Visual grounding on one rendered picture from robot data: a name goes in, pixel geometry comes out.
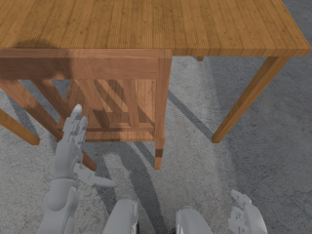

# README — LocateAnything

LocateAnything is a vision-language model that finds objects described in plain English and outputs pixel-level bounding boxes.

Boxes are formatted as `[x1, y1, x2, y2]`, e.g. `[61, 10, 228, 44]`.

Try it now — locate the robot left hand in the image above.
[54, 103, 117, 188]

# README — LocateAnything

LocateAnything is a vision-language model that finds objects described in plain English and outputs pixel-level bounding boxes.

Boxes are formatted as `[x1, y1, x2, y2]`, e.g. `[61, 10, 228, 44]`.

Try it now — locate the table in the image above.
[0, 0, 312, 145]

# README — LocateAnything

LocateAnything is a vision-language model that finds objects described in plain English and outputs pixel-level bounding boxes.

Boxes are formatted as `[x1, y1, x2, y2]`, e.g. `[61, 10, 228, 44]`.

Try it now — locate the left robot forearm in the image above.
[37, 178, 79, 234]

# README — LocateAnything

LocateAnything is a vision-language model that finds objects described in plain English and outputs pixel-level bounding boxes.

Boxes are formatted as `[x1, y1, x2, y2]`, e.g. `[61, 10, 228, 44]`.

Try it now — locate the left robot shin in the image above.
[122, 195, 137, 234]

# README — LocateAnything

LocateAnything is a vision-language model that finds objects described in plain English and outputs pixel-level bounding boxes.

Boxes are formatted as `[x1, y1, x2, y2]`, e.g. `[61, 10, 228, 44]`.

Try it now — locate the robot right hand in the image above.
[228, 189, 267, 234]

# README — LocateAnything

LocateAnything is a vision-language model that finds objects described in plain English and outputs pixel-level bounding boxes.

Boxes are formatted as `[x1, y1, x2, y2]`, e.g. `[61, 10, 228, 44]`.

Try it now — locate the chair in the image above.
[0, 48, 173, 171]

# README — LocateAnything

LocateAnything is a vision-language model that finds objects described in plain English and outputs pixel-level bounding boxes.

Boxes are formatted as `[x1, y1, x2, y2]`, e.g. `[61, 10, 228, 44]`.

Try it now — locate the right robot thigh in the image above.
[175, 209, 213, 234]

